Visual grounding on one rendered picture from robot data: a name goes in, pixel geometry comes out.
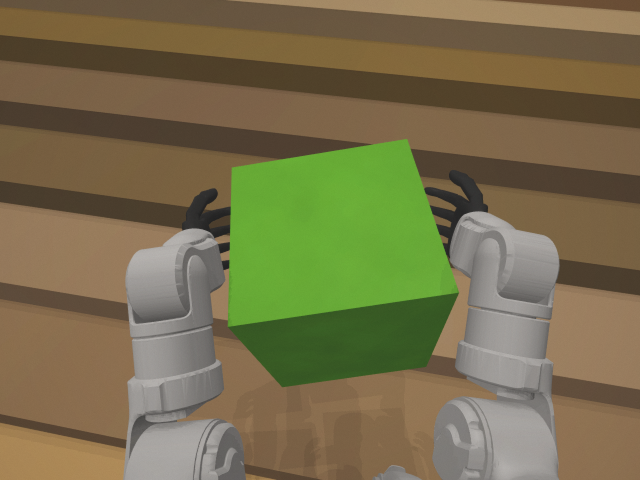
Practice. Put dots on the right robot hand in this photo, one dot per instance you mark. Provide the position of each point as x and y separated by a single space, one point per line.
463 206

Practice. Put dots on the left robot upper arm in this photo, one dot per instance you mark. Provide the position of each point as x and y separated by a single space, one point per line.
209 449

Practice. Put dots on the robot left forearm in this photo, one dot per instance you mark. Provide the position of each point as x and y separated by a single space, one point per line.
169 306

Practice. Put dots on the robot right shin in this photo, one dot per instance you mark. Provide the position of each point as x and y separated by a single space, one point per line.
395 468

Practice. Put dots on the right robot upper arm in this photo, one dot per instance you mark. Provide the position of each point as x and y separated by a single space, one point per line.
483 439

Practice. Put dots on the robot right forearm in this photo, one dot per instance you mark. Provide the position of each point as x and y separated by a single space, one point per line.
513 275

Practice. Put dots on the left robot hand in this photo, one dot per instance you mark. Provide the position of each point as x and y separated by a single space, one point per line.
195 218

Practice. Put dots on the carton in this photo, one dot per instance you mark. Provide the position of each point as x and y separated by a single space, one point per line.
336 266

